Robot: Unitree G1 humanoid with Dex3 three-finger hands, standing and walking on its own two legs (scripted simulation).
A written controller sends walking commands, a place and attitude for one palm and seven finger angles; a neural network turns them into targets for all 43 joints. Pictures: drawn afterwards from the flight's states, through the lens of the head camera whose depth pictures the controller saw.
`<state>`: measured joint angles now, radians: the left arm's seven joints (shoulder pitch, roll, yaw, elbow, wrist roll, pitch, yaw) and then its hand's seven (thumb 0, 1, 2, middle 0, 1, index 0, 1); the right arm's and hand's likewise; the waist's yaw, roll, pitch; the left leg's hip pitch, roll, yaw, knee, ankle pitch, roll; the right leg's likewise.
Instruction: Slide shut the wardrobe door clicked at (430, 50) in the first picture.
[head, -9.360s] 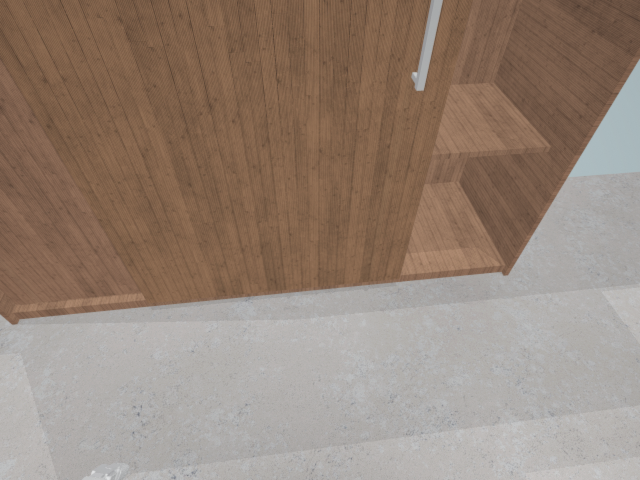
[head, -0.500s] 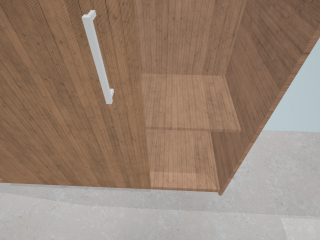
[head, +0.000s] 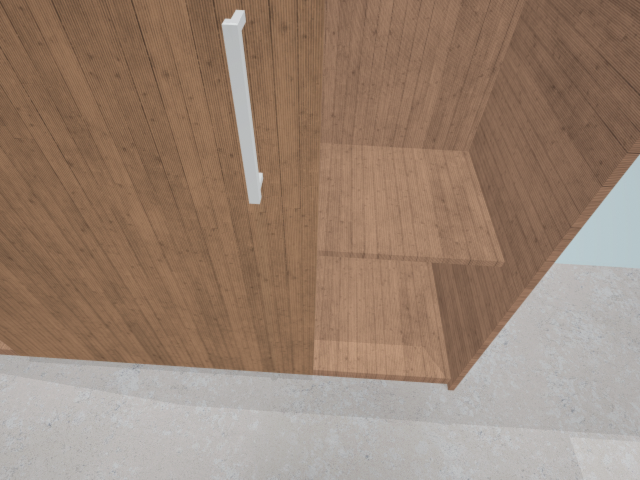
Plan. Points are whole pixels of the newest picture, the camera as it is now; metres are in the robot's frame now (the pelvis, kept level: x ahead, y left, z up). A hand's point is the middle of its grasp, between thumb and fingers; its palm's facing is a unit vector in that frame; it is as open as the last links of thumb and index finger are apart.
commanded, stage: come to a stop and stand still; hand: left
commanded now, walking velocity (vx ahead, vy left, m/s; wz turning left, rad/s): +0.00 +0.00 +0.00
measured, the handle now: (248, 120) +0.51 +0.13 +0.19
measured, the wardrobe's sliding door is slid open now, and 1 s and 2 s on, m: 0.44 0.44 0.44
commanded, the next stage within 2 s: look again from close up in 0.26 s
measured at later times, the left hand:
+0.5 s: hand out of the picture +0.01 +0.16 -0.18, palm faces +0.01 -0.98 -0.18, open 7.3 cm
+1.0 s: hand out of the picture +0.00 +0.14 -0.17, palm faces +0.03 -0.98 -0.19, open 7.4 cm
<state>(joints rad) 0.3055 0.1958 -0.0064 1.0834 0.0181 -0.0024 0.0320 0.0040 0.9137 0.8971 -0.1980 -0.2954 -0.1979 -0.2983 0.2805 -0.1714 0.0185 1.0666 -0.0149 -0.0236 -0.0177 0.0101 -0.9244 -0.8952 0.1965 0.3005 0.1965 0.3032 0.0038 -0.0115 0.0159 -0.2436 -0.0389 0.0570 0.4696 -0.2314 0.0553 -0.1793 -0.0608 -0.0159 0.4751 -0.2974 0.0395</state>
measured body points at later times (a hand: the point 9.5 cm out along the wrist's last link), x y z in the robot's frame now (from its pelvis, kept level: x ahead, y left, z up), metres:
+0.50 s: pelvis +0.01 -0.01 +0.00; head +0.03 -0.01 +0.45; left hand +0.01 +0.21 -0.16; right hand +0.03 -0.24 -0.16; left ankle +0.01 +0.08 -0.74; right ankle -0.03 -0.15 -0.74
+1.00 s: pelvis +0.02 -0.03 +0.00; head +0.04 -0.03 +0.45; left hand +0.00 +0.19 -0.16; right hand +0.03 -0.25 -0.16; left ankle +0.01 +0.08 -0.74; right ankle -0.03 -0.15 -0.74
